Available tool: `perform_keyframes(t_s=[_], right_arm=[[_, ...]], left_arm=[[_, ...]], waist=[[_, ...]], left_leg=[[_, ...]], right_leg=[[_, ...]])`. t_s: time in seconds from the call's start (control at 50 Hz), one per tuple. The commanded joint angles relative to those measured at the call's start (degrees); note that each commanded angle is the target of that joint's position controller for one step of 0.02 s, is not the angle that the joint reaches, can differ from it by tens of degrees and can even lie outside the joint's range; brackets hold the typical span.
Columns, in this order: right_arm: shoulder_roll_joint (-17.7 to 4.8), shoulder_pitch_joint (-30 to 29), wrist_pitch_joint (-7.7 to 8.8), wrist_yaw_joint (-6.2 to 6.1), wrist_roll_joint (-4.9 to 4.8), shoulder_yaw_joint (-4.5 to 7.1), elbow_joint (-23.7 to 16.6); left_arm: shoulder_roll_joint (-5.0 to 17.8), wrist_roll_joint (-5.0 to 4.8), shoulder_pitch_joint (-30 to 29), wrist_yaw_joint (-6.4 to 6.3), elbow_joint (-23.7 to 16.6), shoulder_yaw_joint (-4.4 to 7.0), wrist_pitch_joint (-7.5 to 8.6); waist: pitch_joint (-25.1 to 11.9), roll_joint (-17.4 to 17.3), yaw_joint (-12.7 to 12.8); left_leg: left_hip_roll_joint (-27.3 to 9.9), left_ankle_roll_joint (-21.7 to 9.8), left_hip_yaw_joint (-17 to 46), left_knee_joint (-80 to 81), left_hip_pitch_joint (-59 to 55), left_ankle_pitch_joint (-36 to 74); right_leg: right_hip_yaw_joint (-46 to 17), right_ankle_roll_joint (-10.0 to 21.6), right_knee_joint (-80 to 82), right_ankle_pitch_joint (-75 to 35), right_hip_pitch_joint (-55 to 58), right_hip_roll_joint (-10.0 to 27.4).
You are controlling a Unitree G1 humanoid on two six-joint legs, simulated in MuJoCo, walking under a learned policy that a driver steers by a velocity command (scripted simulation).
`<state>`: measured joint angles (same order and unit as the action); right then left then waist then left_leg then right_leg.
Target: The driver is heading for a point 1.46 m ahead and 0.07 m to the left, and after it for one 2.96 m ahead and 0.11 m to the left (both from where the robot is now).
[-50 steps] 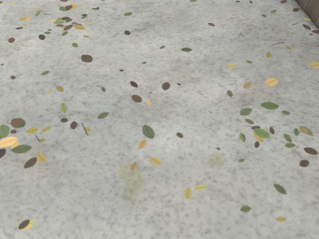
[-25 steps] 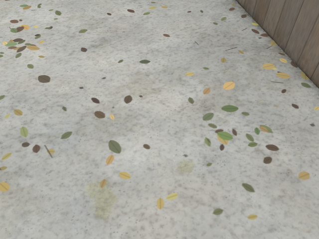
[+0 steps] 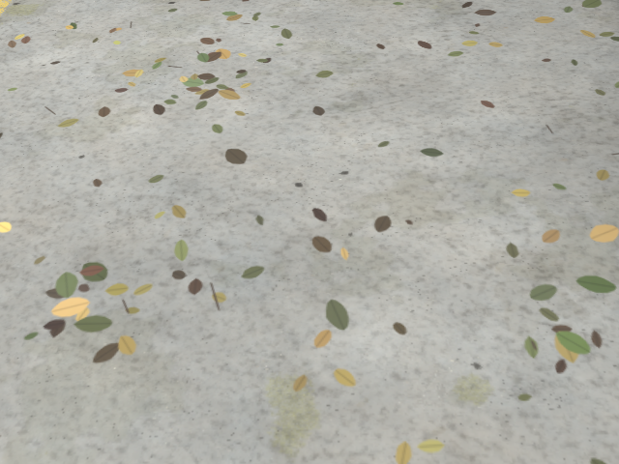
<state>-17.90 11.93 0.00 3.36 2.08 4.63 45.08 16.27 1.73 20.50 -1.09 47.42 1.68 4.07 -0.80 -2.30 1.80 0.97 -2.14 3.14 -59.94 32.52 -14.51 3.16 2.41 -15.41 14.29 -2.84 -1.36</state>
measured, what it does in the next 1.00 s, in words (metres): walks ahead: left foot, then right foot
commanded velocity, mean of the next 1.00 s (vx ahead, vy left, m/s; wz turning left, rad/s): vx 0.26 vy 0.00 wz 0.22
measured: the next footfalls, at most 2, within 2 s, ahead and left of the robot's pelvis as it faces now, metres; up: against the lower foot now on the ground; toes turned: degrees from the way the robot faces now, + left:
left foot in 0.26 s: +0.27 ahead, +0.11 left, +0.00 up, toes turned +11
right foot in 0.82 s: +0.31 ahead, -0.05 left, +0.00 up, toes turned +15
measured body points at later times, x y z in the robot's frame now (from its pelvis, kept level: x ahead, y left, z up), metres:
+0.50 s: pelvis +0.18 +0.05 -0.01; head +0.23 +0.07 +0.43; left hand +0.22 +0.33 -0.14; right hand +0.36 -0.19 -0.13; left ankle +0.23 +0.11 -0.75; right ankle +0.26 -0.10 -0.67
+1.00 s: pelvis +0.33 +0.02 +0.00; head +0.34 +0.00 +0.45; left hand +0.28 +0.29 -0.12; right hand +0.50 -0.21 -0.12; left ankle +0.34 +0.16 -0.69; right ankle +0.27 -0.06 -0.75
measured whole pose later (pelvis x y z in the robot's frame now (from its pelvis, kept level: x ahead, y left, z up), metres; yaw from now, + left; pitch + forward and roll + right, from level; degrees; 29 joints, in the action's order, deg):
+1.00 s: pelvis +0.33 +0.02 +0.00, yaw +9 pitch +2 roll +1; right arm -16.3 12.2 2.5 1.8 2.9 2.4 44.6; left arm 13.3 0.3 25.2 0.6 50.0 2.3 2.8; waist -1.3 -2.2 1.6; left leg 0.0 -0.4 0.1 -50.6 29.2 -15.1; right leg -5.1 4.6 -17.3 14.7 -4.0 -4.2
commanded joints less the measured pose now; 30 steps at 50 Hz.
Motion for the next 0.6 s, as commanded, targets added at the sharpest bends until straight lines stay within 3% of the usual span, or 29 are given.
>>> perform_keyframes(t_s=[0.02, 0.1, 0.14, 0.18, 0.2, 0.22, 0.24, 0.26, 0.28, 0.3, 0.32, 0.34, 0.36, 0.4, 0.44, 0.48, 0.54, 0.6], right_arm=[[-1.9, -6.5, 0.30, 1.18, 0.06, -0.17, -5.5], [0.5, -13.8, 0.56, 2.14, 0.27, -1.82, -8.8], [1.5, -15.9, 0.75, 2.36, 0.30, -2.59, -10.0], [0.2, -11.9, 0.86, 1.69, 0.60, -2.34, -9.2], [-0.9, -6.6, 1.11, 1.20, 0.78, -1.92, -7.8], [-2.8, 1.0, 1.71, 0.60, 1.19, -1.09, -5.5], [-5.1, 8.4, 2.37, -0.39, 1.94, -0.07, -3.1], [-9.9, 9.1, 2.56, -1.47, 1.32, 0.88, -2.7], [-14.9, 11.5, 2.08, -1.75, -0.80, 2.29, -4.9], [-12.8, 9.9, 0.97, -2.62, -2.60, 2.82, -5.4], [-8.8, 4.5, 0.36, -3.33, -2.78, 1.75, -6.4], [-5.5, 1.1, 0.04, -3.58, -2.70, 0.76, -6.3], [-4.3, 0.2, -0.08, -3.85, -2.65, 0.33, -5.9], [-4.2, -0.3, 0.17, -3.52, -1.88, 0.25, -5.4], [-5.6, 0.1, 0.68, -3.06, -1.31, 0.76, -5.2], [-5.5, 0.3, 0.66, -3.00, -1.11, 0.77, -5.2], [-4.8, 1.8, 0.11, -3.23, -1.00, 0.48, -4.6], [-4.0, 3.9, 0.01, -3.16, -0.66, 0.14, -3.4]], left_arm=[[5.8, -0.14, 2.8, 0.67, -1.3, 1.35, 1.39], [5.1, -0.44, 2.3, 0.70, -0.3, 0.98, 1.23], [6.2, -0.76, 3.3, 0.26, 0.8, 1.12, 0.95], [7.8, -1.10, 4.0, -0.39, 1.8, 1.49, 0.61], [8.5, -1.28, 3.4, -0.79, 1.8, 1.73, 0.33], [8.9, -1.50, 2.6, -1.03, 1.4, 1.82, 0.11], [8.8, -1.88, 1.2, -0.81, 0.6, 1.81, 0.23], [2.7, -0.55, 5.0, -0.19, -1.3, 0.63, 0.21], [3.6, -1.18, 10.3, -0.33, -2.7, 0.96, -0.71], [6.4, -1.00, 6.9, -0.48, -3.1, 1.41, -1.41], [6.1, -1.08, 2.3, -0.46, -4.1, 1.00, -1.45], [6.1, -0.30, -0.8, -0.40, -4.4, 1.06, -1.49], [5.9, 0.47, -1.4, -0.25, -4.8, 1.14, -2.31], [4.6, 0.81, 0.7, -0.04, -4.3, 1.01, -4.44], [3.2, 0.52, 1.4, -0.06, -4.4, 0.88, -5.30], [2.9, 0.38, -0.1, -0.16, -5.0, 1.01, -5.71], [3.3, 0.26, -4.7, -0.31, -6.2, 1.25, -6.36], [3.0, 0.57, -7.5, 0.59, -6.4, 1.06, -6.06]], waist=[[5.9, 7.6, 1.2], [8.0, 7.7, 1.5], [7.3, 8.5, 1.8], [3.7, 10.2, 0.0], [0.7, 10.7, -2.3], [-3.8, 10.3, -5.4], [-7.9, 7.3, -9.5], [-13.0, -4.3, -5.5], [-23.8, -7.1, -4.3], [-24.6, -2.4, -6.5], [-15.8, -0.9, -5.5], [-8.4, 1.6, -3.6], [-4.6, 1.9, -1.8], [-3.5, 2.4, 0.4], [-5.2, 2.1, 0.9], [-5.7, 0.4, 0.3], [-4.3, -2.0, -1.4], [-2.8, -4.3, -3.2]], left_leg=[[-2.4, 0.8, -0.3, -2.0, 15.4, 4.0], [-2.2, 1.3, -6.0, 12.3, 9.8, 9.0], [-0.8, 0.1, -10.2, 20.5, 2.7, 9.1], [2.7, -2.1, -12.4, 24.1, -5.1, 7.8], [4.4, -3.6, -12.1, 25.6, -10.7, 7.5], [5.4, -5.3, -10.1, 28.8, -19.7, 10.0], [3.4, -7.4, -6.9, 34.2, -30.9, 17.8], [-12.9, -10.5, 9.1, 27.5, -45.7, 44.5], [-25.2, -20.5, 31.0, 25.7, -54.3, 71.8], [-23.4, -23.0, 27.5, 30.4, -52.2, 62.1], [-20.7, -21.9, 22.8, 34.4, -43.6, 49.7], [-16.3, -18.8, 19.2, 37.8, -34.1, 42.6], [-13.1, -16.7, 16.5, 39.7, -27.3, 41.6], [-9.9, -14.1, 12.3, 40.6, -19.5, 42.0], [-8.7, -13.2, 11.1, 40.4, -18.0, 42.2], [-8.3, -12.4, 11.3, 41.6, -17.1, 35.6], [-7.9, -11.0, 13.3, 44.0, -17.3, 21.3], [-8.4, -11.0, 17.0, 49.4, -19.3, -6.8]], right_leg=[[-7.8, 5.2, 7.4, -11.8, 5.9, 14.3], [0.7, 4.6, 5.0, -29.2, 2.4, 12.5], [3.9, 3.4, 1.8, -40.1, 1.5, 12.2], [5.5, 2.1, -6.3, -56.3, 3.5, 12.4], [5.8, 1.7, -13.4, -60.9, 3.5, 12.6], [5.8, 1.3, -23.3, -57.3, 1.1, 12.7], [7.2, -0.3, -37.0, -43.2, -6.0, 10.4], [6.9, -1.7, -54.9, 15.2, -22.0, 4.7], [-1.6, -3.1, -70.6, 25.1, -29.2, -0.3], [-6.3, -3.5, -72.7, 16.9, -33.2, 1.6], [-5.5, -3.9, -70.1, 11.5, -35.7, 3.7], [-5.6, -4.2, -64.7, 9.4, -34.6, 5.3], [-5.9, -4.7, -60.5, 9.3, -31.6, 6.0], [-5.1, -5.1, -54.5, 9.0, -25.4, 5.6], [-4.6, -5.1, -51.3, 7.1, -24.2, 4.7], [-4.5, -4.9, -48.4, 4.9, -24.7, 4.5], [-5.1, -4.8, -43.3, 2.6, -26.1, 4.6], [-4.8, -4.4, -36.3, 1.1, -27.1, 5.1]])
